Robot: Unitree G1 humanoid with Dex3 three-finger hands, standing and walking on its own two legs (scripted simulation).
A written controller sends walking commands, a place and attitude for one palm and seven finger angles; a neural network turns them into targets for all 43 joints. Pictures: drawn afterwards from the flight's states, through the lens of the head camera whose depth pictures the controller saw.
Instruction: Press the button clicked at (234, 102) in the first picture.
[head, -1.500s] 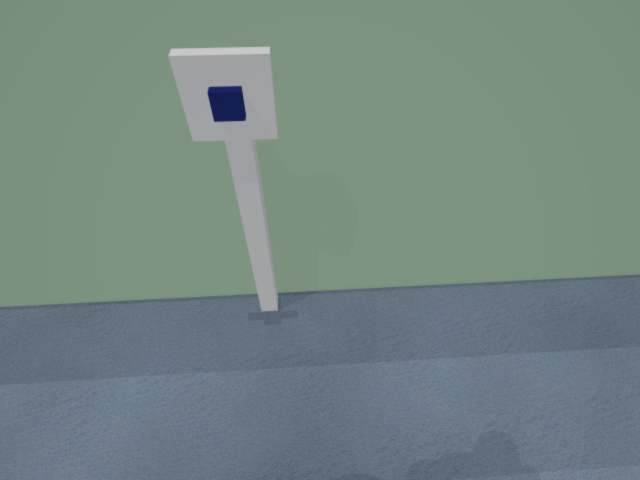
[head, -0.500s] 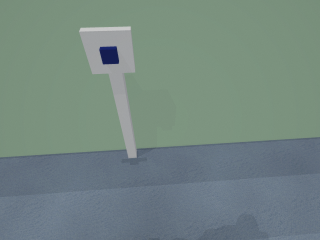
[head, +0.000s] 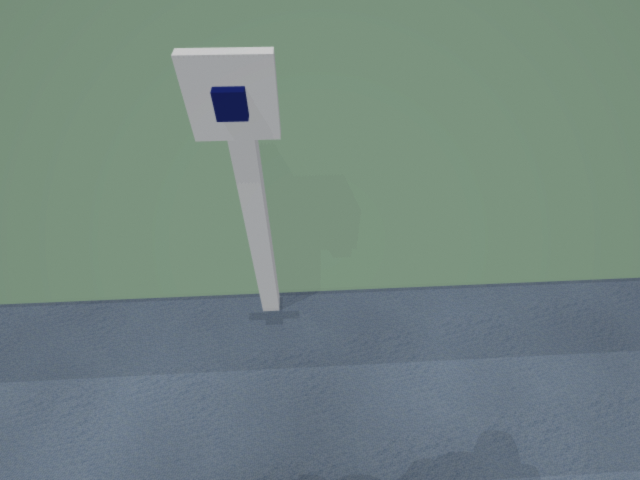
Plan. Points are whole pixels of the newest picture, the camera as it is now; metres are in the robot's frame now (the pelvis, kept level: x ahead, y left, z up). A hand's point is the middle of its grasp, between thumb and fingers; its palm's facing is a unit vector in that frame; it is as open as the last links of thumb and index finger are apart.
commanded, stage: take the last steps up to it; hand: left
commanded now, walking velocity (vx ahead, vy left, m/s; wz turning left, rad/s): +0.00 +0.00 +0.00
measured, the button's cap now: (230, 103) +0.74 +0.21 +0.08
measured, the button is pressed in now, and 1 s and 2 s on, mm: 0 0 0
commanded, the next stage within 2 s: come to a stop and stand still in 0.84 s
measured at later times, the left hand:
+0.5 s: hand out of the picture +0.07 +0.19 -0.18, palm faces +0.05 -0.98 -0.17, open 7.3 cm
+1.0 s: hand out of the picture +0.15 +0.11 -0.19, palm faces +0.21 -0.97 -0.09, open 7.3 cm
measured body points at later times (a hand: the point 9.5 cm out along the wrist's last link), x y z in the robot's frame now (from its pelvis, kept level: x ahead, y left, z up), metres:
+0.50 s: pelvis +0.07 +0.01 +0.00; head +0.11 +0.01 +0.44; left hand +0.07 +0.24 -0.16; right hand -0.02 -0.19 -0.16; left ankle +0.03 +0.13 -0.74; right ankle +0.08 -0.11 -0.70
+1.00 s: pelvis +0.23 -0.02 -0.01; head +0.26 +0.01 +0.44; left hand +0.14 +0.16 -0.18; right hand +0.36 -0.23 -0.15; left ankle +0.28 +0.10 -0.74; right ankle +0.16 -0.12 -0.74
